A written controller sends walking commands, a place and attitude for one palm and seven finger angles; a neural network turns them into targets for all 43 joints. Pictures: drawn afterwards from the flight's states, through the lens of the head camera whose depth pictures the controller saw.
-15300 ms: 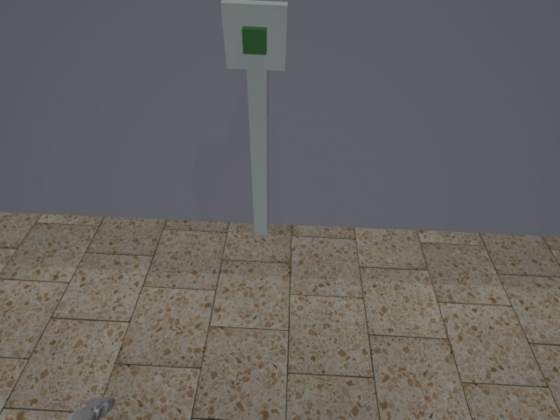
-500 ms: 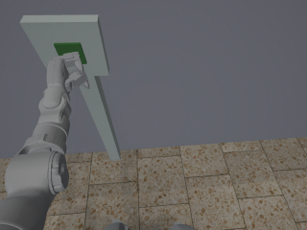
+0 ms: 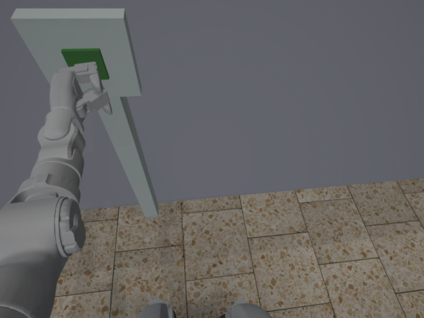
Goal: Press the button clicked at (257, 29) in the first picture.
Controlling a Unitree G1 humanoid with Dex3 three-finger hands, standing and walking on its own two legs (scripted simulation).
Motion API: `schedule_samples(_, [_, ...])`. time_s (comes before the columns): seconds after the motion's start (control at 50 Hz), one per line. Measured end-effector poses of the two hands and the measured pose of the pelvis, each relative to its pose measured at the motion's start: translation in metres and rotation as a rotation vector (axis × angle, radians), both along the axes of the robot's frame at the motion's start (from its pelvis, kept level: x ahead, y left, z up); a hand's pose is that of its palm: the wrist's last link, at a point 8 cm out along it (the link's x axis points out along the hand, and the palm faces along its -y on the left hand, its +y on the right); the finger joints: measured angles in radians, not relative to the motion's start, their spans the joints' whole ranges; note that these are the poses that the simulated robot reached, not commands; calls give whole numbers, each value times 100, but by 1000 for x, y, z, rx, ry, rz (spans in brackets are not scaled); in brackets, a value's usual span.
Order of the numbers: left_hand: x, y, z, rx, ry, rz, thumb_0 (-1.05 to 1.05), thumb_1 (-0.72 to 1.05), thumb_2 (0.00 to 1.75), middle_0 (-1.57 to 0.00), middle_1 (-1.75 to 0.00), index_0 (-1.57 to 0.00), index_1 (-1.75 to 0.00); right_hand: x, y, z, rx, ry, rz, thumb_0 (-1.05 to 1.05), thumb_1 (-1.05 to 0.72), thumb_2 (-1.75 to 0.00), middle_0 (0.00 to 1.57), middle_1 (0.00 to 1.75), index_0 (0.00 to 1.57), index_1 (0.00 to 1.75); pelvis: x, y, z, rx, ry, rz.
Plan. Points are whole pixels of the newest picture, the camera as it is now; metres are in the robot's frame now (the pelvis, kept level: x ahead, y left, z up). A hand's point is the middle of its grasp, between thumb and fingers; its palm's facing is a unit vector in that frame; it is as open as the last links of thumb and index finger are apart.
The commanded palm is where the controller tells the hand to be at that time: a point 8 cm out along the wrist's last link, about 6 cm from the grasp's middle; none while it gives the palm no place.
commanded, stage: pull the fist back off the button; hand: left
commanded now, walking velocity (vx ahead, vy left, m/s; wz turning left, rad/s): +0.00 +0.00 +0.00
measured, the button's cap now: (87, 61) +0.56 +0.19 +0.15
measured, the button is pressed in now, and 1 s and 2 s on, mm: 13 0 0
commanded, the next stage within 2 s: draw the hand back to the body in 0.88 s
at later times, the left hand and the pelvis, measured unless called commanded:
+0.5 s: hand (104, 107) +0.48 +0.16 +0.11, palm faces +0.04 -1.00 +0.01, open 2.9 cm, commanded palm +0.44 +0.21 +0.12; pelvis +0.03 +0.01 +0.01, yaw -2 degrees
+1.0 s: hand (99, 135) +0.41 +0.16 +0.11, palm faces +0.04 -1.00 +0.00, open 3.1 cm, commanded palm +0.39 +0.22 +0.12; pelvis +0.04 +0.00 +0.02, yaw +1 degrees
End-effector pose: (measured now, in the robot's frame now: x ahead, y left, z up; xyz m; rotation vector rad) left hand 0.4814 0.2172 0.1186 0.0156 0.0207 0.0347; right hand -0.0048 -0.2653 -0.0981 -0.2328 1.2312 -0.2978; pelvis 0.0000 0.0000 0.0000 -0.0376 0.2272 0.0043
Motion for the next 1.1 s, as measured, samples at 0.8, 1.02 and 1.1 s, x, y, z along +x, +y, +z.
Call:
schedule_samples(0.8, [-86,8,-9,-18,-56,11,2,90,90,-130,-150,-130,-150,164,25,22,86,-324,125,1,-91,-90,20,30,20,30,47,9,16,22,-106,-17])
schedule_samples(1.02, [-90,-4,-4,-11,-46,0,2,90,90,-130,-150,-130,-150,192,28,28,75,-390,198,0,-91,-90,20,30,20,30,37,1,15,26,-124,13])
schedule_samples(1.1, [-89,-4,4,-6,-54,-2,2,90,90,-130,-150,-130,-150,183,26,27,85,-384,174,1,-91,-90,20,30,20,30,37,-1,17,30,-129,-1])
